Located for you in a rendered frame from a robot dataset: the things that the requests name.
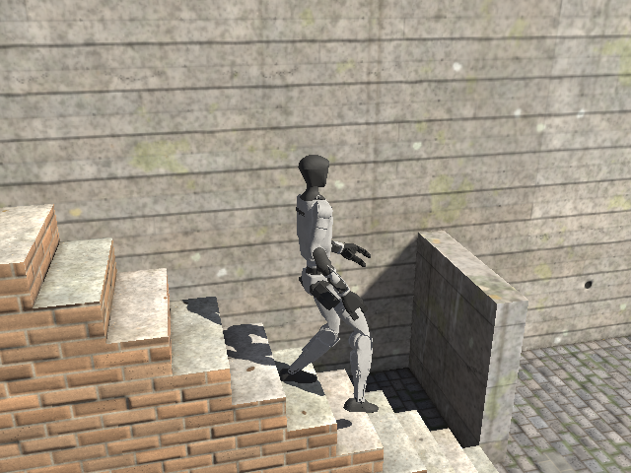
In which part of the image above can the robot head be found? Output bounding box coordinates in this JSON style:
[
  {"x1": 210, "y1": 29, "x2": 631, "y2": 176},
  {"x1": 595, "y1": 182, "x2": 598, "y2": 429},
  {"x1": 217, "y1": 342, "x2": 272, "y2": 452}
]
[{"x1": 298, "y1": 155, "x2": 329, "y2": 201}]

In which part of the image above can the robot right hand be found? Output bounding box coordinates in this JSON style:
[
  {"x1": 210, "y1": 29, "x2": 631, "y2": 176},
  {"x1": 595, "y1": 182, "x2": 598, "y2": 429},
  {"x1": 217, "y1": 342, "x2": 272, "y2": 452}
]
[{"x1": 341, "y1": 291, "x2": 368, "y2": 321}]

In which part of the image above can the left robot forearm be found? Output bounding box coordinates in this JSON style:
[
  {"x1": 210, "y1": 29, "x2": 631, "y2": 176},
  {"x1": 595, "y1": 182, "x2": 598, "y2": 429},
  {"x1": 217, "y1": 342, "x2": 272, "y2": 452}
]
[{"x1": 331, "y1": 240, "x2": 344, "y2": 254}]

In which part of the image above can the right robot forearm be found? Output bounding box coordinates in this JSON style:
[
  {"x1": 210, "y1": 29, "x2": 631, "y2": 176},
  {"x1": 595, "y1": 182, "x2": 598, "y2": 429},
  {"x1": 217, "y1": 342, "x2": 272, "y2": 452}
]
[{"x1": 313, "y1": 247, "x2": 350, "y2": 298}]

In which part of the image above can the right robot upper arm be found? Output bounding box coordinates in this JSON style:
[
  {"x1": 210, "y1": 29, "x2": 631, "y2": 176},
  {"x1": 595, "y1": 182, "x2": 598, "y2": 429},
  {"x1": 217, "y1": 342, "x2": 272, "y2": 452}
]
[{"x1": 308, "y1": 201, "x2": 333, "y2": 260}]

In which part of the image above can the robot left hand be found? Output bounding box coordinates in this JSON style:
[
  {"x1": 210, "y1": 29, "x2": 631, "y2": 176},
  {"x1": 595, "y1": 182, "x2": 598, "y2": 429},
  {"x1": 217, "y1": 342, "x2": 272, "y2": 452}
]
[{"x1": 340, "y1": 242, "x2": 371, "y2": 267}]

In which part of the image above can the robot right thigh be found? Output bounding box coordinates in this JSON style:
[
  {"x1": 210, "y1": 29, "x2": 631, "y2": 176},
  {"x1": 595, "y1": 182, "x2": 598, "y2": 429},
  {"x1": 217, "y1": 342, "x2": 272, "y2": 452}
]
[{"x1": 315, "y1": 283, "x2": 370, "y2": 351}]

